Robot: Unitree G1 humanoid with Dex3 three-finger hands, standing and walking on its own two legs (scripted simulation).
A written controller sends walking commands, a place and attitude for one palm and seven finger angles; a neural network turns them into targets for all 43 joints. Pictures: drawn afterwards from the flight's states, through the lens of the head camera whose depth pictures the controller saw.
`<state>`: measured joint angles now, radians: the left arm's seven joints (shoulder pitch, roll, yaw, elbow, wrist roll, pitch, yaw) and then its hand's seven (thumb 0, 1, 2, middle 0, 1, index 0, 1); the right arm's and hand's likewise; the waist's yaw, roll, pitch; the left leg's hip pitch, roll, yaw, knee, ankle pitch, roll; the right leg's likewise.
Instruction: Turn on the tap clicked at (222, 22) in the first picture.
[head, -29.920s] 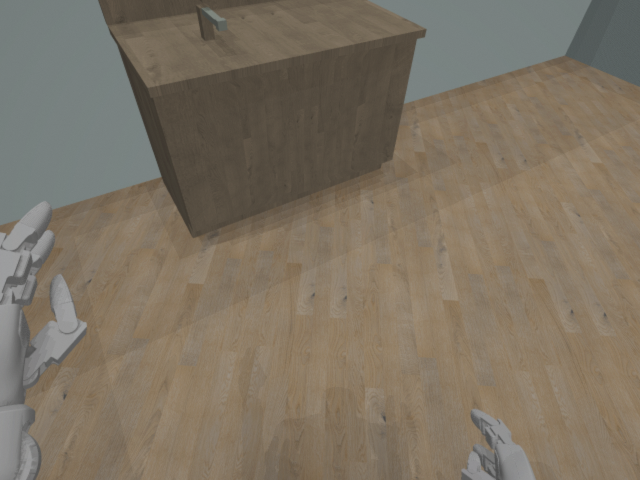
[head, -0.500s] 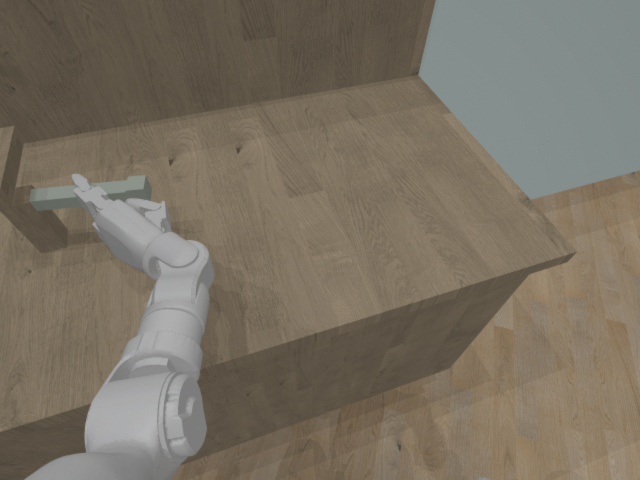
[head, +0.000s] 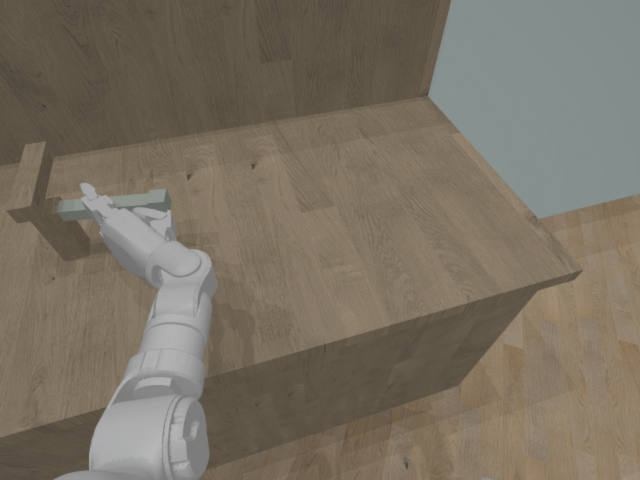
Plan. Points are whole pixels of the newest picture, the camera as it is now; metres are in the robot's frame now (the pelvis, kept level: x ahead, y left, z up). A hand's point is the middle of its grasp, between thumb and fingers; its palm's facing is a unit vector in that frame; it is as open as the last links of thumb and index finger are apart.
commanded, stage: lift the hand up off the lever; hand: left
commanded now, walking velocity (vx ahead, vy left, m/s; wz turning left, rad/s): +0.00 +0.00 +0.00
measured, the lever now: (159, 202) +0.49 +0.25 +0.06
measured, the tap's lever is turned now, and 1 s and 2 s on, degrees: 80 80 80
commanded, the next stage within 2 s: draw the hand back beside the body in 1.32 s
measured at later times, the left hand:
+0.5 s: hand (159, 216) +0.41 +0.21 +0.11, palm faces +0.80 -0.59 -0.07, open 7.8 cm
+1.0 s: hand (147, 215) +0.40 +0.21 +0.13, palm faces +0.81 -0.59 -0.05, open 7.8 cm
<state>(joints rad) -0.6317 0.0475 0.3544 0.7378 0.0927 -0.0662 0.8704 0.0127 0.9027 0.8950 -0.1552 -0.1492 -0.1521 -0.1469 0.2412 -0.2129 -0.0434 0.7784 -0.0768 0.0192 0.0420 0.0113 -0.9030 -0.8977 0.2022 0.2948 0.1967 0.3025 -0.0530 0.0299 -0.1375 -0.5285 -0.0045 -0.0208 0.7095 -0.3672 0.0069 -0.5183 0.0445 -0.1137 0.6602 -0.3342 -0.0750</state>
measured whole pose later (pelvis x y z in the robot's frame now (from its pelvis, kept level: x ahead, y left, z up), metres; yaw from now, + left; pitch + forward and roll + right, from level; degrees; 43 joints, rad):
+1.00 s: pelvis -0.01 +0.00 +0.01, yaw +0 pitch +5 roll -1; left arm -0.57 0.03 0.30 0.56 0.04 0.10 0.84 0.01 0.90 0.90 -0.15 -0.15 -0.15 -0.15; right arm 0.17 -0.21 -0.03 0.78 -0.04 0.02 0.00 0.01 -0.90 -0.90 0.20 0.29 0.20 0.30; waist -0.01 0.03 -0.10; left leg -0.37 -0.01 -0.02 0.58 -0.30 0.01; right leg -0.36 0.05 -0.11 0.54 -0.27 -0.07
